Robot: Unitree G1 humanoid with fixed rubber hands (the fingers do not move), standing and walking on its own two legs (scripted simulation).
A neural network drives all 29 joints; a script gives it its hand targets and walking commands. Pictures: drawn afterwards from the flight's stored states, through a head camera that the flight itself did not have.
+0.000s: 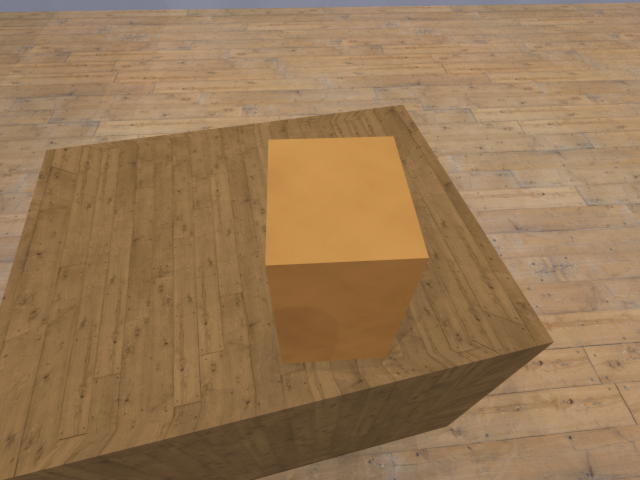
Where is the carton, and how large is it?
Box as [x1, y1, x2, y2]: [265, 136, 428, 363]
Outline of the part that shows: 393,136 268,140 265,266 282,363 383,357 386,356 428,258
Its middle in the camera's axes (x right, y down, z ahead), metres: +0.02 +0.04 +0.56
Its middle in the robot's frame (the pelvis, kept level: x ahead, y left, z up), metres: +0.39 -0.01 +0.00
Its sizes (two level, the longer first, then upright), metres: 0.199 0.168 0.283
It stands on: a pedestal, 0.64 m high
